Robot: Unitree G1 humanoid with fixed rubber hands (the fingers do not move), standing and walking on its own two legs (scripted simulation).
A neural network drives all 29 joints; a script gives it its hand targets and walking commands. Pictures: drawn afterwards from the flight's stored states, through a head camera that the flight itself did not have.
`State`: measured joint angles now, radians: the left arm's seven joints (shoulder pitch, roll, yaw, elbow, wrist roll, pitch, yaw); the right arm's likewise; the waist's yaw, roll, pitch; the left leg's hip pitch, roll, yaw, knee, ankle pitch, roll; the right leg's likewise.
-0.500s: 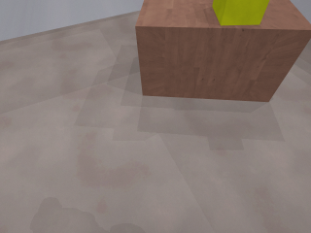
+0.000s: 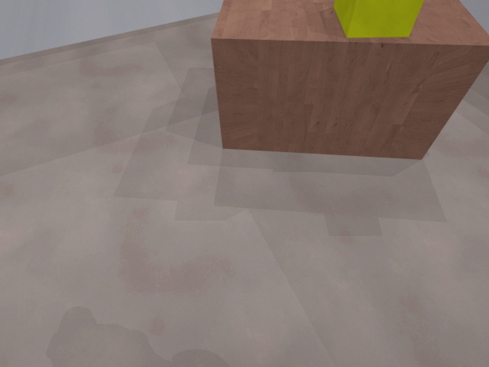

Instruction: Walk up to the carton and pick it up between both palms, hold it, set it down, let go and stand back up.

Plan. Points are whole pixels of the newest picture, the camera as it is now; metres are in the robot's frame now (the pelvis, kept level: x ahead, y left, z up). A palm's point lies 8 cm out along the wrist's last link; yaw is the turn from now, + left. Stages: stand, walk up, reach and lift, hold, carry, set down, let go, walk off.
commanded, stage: walk up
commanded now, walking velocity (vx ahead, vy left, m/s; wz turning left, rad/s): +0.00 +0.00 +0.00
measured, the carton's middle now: out of the picture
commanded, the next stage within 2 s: none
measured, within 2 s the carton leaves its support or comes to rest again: neither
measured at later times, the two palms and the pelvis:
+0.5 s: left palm out of the picture -0.07 +0.28 -0.15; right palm out of the picture +0.09 -0.20 -0.14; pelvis +0.04 +0.05 -0.02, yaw -7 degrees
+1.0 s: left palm (146, 247) +0.38 +0.25 -0.16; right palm out of the picture +0.05 -0.09 -0.15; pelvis +0.25 +0.05 -0.03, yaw -21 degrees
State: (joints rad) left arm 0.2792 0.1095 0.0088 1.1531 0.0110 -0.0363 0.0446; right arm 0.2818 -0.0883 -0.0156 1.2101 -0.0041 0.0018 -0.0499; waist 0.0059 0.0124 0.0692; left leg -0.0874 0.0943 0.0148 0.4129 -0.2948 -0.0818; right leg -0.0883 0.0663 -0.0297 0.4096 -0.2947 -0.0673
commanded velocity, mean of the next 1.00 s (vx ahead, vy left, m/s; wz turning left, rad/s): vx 0.00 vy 0.00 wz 0.00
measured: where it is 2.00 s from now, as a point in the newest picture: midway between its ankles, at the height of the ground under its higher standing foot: (275, 234)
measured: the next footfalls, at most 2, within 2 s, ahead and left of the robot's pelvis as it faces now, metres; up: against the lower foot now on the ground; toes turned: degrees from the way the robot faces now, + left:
left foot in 0.50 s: +0.16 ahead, +0.14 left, +0.00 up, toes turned -5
right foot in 1.08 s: +0.43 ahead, -0.14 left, +0.00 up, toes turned -29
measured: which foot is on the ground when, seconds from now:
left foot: down 0.00-0.24, up 0.26-0.48, down 0.50-1.00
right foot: down 0.00-0.50, up 0.52-1.00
